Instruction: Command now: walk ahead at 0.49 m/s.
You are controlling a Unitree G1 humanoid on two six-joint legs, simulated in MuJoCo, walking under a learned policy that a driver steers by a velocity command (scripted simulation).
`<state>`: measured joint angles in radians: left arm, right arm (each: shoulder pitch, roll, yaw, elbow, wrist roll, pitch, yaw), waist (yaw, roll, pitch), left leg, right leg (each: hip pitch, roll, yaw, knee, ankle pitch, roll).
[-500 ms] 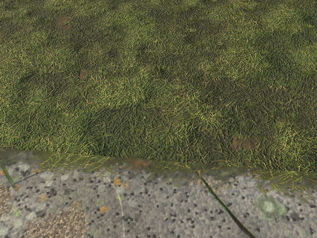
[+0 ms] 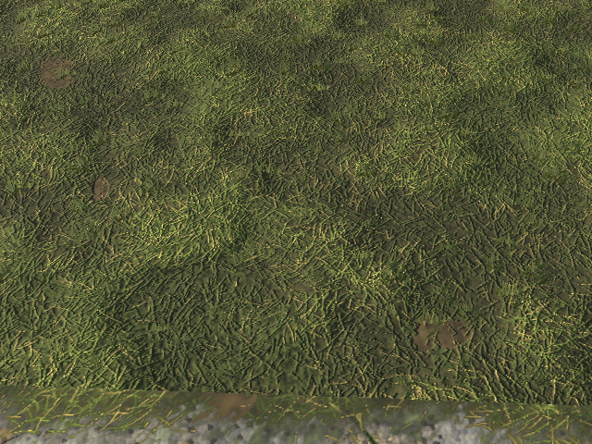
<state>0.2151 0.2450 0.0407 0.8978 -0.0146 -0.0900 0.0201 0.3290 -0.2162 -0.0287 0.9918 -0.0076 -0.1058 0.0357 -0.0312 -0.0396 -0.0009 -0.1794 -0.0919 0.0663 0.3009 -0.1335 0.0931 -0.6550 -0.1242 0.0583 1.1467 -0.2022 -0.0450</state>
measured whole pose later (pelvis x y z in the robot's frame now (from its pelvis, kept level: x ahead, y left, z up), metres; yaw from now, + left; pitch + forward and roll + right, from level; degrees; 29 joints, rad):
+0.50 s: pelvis +0.27 -0.09 +0.00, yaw +0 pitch +1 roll +0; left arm 0.29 0.21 0.05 0.92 0.01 -0.10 -0.04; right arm 0.27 -0.26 -0.05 0.94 0.02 -0.08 -0.01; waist 0.02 0.04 0.01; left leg -0.55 0.09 -0.03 1.15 -0.26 0.06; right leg -0.25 0.05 -0.06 0.38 -0.15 -0.07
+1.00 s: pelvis +0.52 -0.03 -0.02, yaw +0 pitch +2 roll +0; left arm 0.27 0.24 0.06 0.91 -0.03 -0.08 -0.01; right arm 0.31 -0.22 -0.06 0.96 0.02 -0.11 0.07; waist -0.02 -0.03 -0.02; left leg -0.32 -0.01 0.06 0.62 -0.33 0.05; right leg -0.53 0.00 0.07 1.30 -0.38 -0.11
